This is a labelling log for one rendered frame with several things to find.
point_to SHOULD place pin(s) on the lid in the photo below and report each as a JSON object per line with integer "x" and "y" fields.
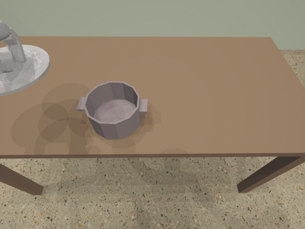
{"x": 25, "y": 74}

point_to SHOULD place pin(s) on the table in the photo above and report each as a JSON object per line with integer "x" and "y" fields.
{"x": 207, "y": 97}

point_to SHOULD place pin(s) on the pot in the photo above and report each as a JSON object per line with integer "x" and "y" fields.
{"x": 114, "y": 109}

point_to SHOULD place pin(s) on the knob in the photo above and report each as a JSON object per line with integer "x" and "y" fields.
{"x": 7, "y": 58}

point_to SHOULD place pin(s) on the robot left hand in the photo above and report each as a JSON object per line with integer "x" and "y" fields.
{"x": 9, "y": 36}

